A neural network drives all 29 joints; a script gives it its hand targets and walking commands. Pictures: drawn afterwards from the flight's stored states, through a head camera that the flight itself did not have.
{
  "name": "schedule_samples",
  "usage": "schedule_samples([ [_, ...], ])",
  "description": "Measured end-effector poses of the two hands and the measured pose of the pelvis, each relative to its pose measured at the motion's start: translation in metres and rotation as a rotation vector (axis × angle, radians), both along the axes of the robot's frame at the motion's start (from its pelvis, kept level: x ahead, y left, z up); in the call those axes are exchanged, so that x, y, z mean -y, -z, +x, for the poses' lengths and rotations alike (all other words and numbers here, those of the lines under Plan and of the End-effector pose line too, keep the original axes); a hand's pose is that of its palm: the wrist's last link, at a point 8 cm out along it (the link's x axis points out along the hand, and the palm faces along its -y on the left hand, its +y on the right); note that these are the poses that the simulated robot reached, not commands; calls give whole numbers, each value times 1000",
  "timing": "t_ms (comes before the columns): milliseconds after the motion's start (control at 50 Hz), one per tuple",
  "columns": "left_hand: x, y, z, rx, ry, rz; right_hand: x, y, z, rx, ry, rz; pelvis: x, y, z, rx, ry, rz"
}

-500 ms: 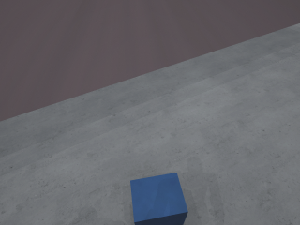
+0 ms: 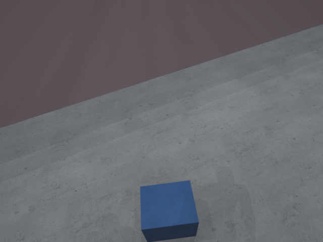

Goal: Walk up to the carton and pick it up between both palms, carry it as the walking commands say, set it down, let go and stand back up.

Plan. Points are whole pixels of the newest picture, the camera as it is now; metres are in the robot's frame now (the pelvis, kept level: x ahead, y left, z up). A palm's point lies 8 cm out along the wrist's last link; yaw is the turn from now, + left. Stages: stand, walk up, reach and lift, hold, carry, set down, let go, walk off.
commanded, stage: walk up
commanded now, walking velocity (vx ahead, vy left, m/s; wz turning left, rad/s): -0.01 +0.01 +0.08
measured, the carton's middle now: (168, 211) +0.44 +0.02 -0.66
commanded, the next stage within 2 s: stand in 0.44 s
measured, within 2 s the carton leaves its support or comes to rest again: neither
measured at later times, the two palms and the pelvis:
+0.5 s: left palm out of the picture -0.04 +0.23 -0.15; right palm out of the picture -0.02 -0.21 -0.14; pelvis -0.01 +0.02 +0.00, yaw +0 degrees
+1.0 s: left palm out of the picture -0.03 +0.22 -0.15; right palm out of the picture +0.01 -0.24 -0.14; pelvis -0.01 +0.00 +0.00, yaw +0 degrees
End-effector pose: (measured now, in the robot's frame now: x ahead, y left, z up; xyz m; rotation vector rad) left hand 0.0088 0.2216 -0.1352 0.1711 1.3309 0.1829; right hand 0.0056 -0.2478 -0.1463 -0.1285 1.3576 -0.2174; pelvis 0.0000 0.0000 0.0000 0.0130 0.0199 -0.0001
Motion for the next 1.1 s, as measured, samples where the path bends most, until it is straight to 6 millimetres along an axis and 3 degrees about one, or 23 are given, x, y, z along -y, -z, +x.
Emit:
schedule_samples([
  [100, -5, 14, -5, -17, -35, -30, -17, 3, 17, 30, -29, -7, -7, 6, 1, 4, -14, -26],
  [200, -3, 18, -17, -60, -45, -71, -34, -6, 21, 42, -28, 0, -12, 2, 2, 25, 2, -15],
  [520, -12, 13, -45, -136, -34, -50, -39, -3, -26, -61, -8, 10, -15, -1, -7, 50, 1, -11],
  [660, -9, 12, -50, -136, -43, -38, -28, -2, -24, -60, -24, 1, -9, 0, -8, 49, -4, -10],
  [880, 2, 12, -45, -109, -51, -42, -16, -1, 0, -7, -47, -9, -1, 1, -7, 45, -8, -12],
  [1060, 2, 12, -37, -87, -48, -36, -11, -2, 4, 2, -51, -15, 2, 2, -5, 42, -9, -12],
  [1100, -2, 14, -17, -46, -39, -33, -10, -1, 19, 37, -33, -8, 2, 7, -7, -17, 0, -9],
])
